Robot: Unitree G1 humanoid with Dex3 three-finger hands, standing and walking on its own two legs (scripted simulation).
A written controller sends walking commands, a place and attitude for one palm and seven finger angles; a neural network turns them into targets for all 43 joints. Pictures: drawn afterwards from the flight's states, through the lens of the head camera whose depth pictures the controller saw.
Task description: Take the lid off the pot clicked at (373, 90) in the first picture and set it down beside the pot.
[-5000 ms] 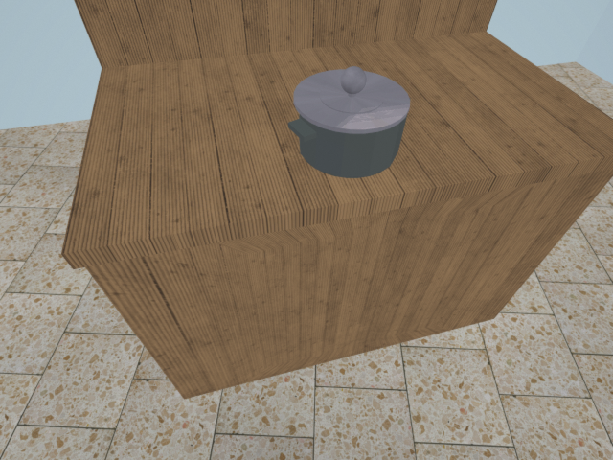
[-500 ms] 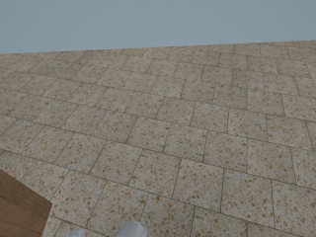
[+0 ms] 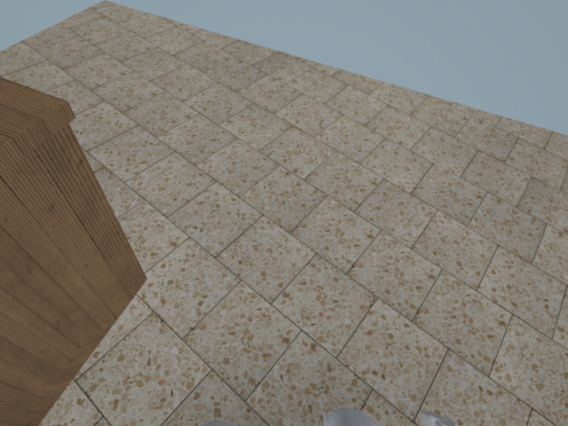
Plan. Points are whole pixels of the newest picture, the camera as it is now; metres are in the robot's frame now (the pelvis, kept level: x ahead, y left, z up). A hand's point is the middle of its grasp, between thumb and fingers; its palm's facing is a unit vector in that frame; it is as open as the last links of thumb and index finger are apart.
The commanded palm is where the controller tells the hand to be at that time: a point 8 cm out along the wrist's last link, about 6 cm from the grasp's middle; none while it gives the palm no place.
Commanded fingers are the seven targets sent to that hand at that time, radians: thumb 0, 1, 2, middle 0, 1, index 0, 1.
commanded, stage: turn to face it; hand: left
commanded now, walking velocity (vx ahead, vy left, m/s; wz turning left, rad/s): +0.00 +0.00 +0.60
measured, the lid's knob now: out of the picture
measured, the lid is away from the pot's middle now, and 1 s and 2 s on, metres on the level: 0.00 0.00 0.00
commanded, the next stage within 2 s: none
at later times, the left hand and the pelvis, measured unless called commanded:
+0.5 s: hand out of the picture +0.01 +0.16 -0.14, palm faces +0.32 -0.90 -0.29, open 7.4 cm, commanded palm none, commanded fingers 0.00 0.90 0.90 -0.20 -0.30 -0.20 -0.30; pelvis -0.01 -0.05 +0.01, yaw +18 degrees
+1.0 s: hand out of the picture -0.08 +0.23 -0.16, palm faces +0.60 -0.75 -0.27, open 7.4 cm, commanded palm none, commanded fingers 0.00 0.90 0.90 -0.20 -0.30 -0.20 -0.30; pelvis -0.03 -0.01 +0.01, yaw +36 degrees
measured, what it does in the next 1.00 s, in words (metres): steps on the spot, turning left: right foot, then left foot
